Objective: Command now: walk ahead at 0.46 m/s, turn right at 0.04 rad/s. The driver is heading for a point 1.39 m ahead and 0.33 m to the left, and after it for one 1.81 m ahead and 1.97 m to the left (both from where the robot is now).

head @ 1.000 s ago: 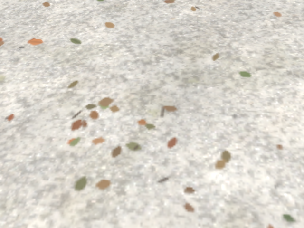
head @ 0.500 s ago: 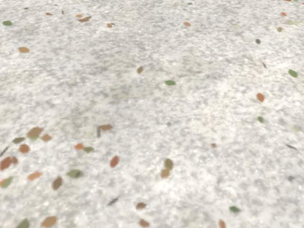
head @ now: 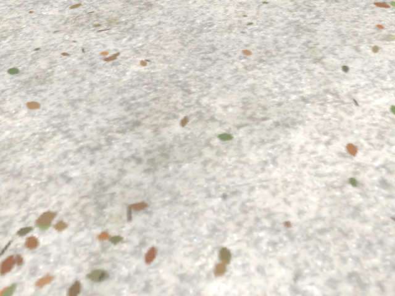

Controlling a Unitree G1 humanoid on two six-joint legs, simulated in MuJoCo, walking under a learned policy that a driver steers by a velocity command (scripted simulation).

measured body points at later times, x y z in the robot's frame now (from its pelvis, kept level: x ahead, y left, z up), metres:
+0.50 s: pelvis +0.28 +0.05 +0.00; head +0.31 +0.06 +0.44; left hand +0.40 +0.33 -0.12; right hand +0.36 -0.22 -0.12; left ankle +0.30 +0.14 -0.75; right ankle +0.32 -0.11 -0.67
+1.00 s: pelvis +0.57 -0.02 +0.00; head +0.59 -0.03 +0.44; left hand +0.65 +0.26 -0.11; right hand +0.69 -0.29 -0.13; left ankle +0.58 +0.14 -0.67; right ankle +0.59 -0.10 -0.75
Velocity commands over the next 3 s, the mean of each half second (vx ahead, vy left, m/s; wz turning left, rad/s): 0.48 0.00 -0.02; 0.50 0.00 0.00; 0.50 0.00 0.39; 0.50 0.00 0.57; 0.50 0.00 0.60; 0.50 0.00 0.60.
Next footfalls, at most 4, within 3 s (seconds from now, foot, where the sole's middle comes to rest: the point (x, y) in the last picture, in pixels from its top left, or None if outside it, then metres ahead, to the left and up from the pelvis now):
0.28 left None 0.34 0.14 -0.79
0.80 right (255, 261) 0.63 -0.11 -0.79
1.34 left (187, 194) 0.92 0.15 -0.79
1.82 right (213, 134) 1.25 0.04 -0.79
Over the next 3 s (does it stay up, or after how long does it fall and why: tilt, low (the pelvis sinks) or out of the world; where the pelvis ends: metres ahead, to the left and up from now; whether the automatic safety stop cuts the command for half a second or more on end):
stays up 1.52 0.51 -0.01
